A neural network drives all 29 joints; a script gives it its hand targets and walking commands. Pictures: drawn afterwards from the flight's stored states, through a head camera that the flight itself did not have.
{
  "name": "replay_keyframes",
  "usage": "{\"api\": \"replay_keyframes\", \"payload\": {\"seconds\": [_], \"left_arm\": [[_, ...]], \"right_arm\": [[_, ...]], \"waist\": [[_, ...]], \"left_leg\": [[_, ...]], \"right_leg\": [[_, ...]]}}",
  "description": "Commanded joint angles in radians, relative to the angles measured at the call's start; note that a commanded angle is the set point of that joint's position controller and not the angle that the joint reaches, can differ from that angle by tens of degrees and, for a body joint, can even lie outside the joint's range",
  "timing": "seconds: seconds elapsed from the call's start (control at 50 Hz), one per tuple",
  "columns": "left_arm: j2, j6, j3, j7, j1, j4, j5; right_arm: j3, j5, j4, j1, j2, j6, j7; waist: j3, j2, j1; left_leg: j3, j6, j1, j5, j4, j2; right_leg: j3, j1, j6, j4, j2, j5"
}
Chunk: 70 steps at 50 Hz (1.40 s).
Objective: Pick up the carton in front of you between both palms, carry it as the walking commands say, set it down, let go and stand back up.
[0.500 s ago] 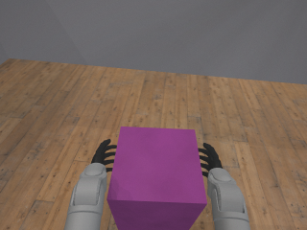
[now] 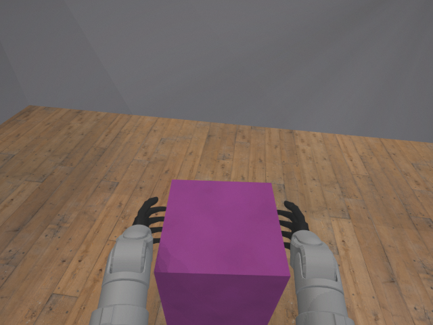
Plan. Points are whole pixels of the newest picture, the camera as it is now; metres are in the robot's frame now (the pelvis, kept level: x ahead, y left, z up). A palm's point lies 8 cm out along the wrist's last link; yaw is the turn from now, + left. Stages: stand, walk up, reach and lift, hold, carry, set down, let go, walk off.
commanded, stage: set down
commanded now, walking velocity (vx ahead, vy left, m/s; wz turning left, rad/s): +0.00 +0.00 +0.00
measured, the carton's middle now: (219, 255) +0.30 +0.00 -0.03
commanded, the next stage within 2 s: none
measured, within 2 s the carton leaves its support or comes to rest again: neither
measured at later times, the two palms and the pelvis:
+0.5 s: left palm (159, 241) +0.35 +0.14 -0.07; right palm (285, 249) +0.34 -0.16 -0.07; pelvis +0.00 +0.01 -0.03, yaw +0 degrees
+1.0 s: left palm (173, 257) +0.41 +0.13 -0.23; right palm (276, 265) +0.39 -0.17 -0.23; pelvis -0.02 +0.00 -0.15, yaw +0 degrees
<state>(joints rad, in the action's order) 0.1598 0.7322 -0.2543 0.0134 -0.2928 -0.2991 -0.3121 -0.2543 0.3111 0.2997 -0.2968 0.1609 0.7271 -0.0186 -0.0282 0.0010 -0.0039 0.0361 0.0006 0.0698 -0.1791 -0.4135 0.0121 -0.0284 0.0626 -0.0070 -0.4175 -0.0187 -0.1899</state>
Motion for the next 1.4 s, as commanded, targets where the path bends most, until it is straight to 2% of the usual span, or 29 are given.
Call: {"api": "replay_keyframes", "payload": {"seconds": [0.0, 0.08, 0.18, 0.26, 0.34, 0.4, 0.48, 0.54, 0.6, 0.64, 0.7, 0.78, 0.84, 0.98, 1.18, 1.38], "left_arm": [[0.949, -0.046, 0.508, 0.274, -0.55, 0.011, 0.271], [0.949, -0.067, 0.446, 0.283, -0.649, -0.08, 0.241], [0.925, -0.122, 0.283, 0.264, -0.756, -0.268, 0.15], [0.83, -0.18, 0.125, 0.21, -0.744, -0.352, 0.048], [0.713, -0.288, 0.039, 0.164, -0.655, -0.365, -0.015], [0.706, -0.406, 0.091, 0.151, -0.628, -0.345, 0.001], [0.775, -0.551, 0.247, 0.139, -0.672, -0.325, 0.067], [0.831, -0.618, 0.37, 0.126, -0.715, -0.282, 0.117], [0.854, -0.645, 0.472, 0.11, -0.732, -0.23, 0.158], [0.851, -0.642, 0.511, 0.104, -0.744, -0.21, 0.179], [0.851, -0.614, 0.516, 0.108, -0.771, -0.22, 0.186], [0.855, -0.559, 0.458, 0.127, -0.827, -0.284, 0.166], [0.853, -0.53, 0.406, 0.138, -0.874, -0.334, 0.156], [0.823, -0.529, 0.34, 0.132, -0.998, -0.403, 0.16], [0.789, -0.527, 0.352, 0.092, -1.188, -0.415, 0.204], [0.749, -0.503, 0.326, 0.074, -1.352, -0.449, 0.226]], "right_arm": [[0.508, -0.267, 0.014, -0.528, 0.965, -0.038, -0.267], [0.439, -0.237, 0.104, -0.623, 0.957, -0.061, -0.272], [0.262, -0.136, 0.271, -0.73, 0.898, -0.12, -0.254], [0.104, -0.027, 0.339, -0.72, 0.786, -0.178, -0.208], [0.027, 0.039, 0.338, -0.641, 0.662, -0.281, -0.178], [0.074, 0.024, 0.312, -0.619, 0.661, -0.395, -0.176], [0.216, -0.044, 0.303, -0.66, 0.729, -0.536, -0.181], [0.333, -0.104, 0.283, -0.7, 0.784, -0.604, -0.183], [0.425, -0.153, 0.233, -0.718, 0.801, -0.633, -0.177], [0.456, -0.173, 0.208, -0.728, 0.799, -0.629, -0.172], [0.455, -0.18, 0.217, -0.745, 0.81, -0.596, -0.175], [0.403, -0.164, 0.268, -0.804, 0.821, -0.537, -0.189], [0.357, -0.151, 0.313, -0.851, 0.824, -0.505, -0.193], [0.297, -0.149, 0.373, -0.966, 0.806, -0.498, -0.177], [0.31, -0.206, 0.363, -1.15, 0.754, -0.5, -0.147], [0.28, -0.234, 0.384, -1.311, 0.709, -0.475, -0.156]], "waist": [[0.151, 0.014, 0.004], [0.123, 0.016, -0.001], [0.088, -0.004, -0.016], [0.063, -0.016, -0.023], [0.135, -0.009, -0.024], [0.27, -0.004, -0.027], [0.523, -0.012, -0.036], [0.765, -0.016, -0.042], [0.987, -0.022, -0.047], [1.065, -0.023, -0.051], [1.063, -0.026, -0.047], [0.968, -0.026, -0.046], [0.934, -0.023, -0.047], [0.992, -0.018, -0.055], [1.148, -0.036, -0.069], [1.174, -0.055, -0.087]], "left_leg": [[0.031, -0.027, 0.0, -0.14, 0.083, 0.056], [0.028, -0.028, 0.026, -0.206, 0.054, 0.058], [0.033, -0.026, 0.092, -0.255, 0.016, 0.055], [0.036, -0.022, 0.178, -0.191, -0.032, 0.056], [0.032, -0.009, 0.284, -0.012, -0.115, 0.068], [0.031, -0.003, 0.339, 0.128, -0.191, 0.087], [0.034, 0.011, 0.41, 0.252, -0.318, 0.103], [0.043, 0.024, 0.448, 0.363, -0.427, 0.109], [0.045, 0.032, 0.494, 0.456, -0.524, 0.111], [0.035, 0.035, 0.553, 0.437, -0.569, 0.116], [0.012, 0.039, 0.696, 0.285, -0.609, 0.13], [-0.006, 0.032, 0.872, 0.073, -0.653, 0.138], [-0.014, 0.028, 0.974, 0.002, -0.697, 0.142], [-0.031, 0.026, 1.141, -0.02, -0.835, 0.159], [-0.059, 0.043, 1.262, -0.05, -1.026, 0.175], [-0.077, 0.048, 1.35, -0.08, -1.177, 0.177]], "right_leg": [[-0.058, 0.046, -0.011, 0.12, -0.031, -0.18], [-0.061, 0.09, -0.017, 0.105, -0.024, -0.265], [-0.048, 0.142, -0.019, 0.042, -0.032, -0.285], [-0.032, 0.198, -0.026, -0.029, -0.049, -0.194], [-0.029, 0.289, -0.013, -0.115, -0.063, -0.005], [-0.031, 0.359, -0.002, -0.19, -0.076, 0.134], [-0.023, 0.466, 0.01, -0.319, -0.096, 0.247], [-0.021, 0.541, 0.019, -0.426, -0.105, 0.335], [-0.019, 0.616, 0.029, -0.514, -0.11, 0.407], [-0.014, 0.669, 0.035, -0.556, -0.114, 0.392], [-0.009, 0.744, 0.042, -0.601, -0.117, 0.291], [0.001, 0.88, 0.043, -0.648, -0.119, 0.112], [0.007, 0.96, 0.042, -0.69, -0.123, 0.049], [0.02, 1.101, 0.048, -0.818, -0.13, 0.037], [0.057, 1.249, 0.058, -1.006, -0.145, 0.006], [0.09, 1.404, 0.06, -1.157, -0.143, -0.038]]}}
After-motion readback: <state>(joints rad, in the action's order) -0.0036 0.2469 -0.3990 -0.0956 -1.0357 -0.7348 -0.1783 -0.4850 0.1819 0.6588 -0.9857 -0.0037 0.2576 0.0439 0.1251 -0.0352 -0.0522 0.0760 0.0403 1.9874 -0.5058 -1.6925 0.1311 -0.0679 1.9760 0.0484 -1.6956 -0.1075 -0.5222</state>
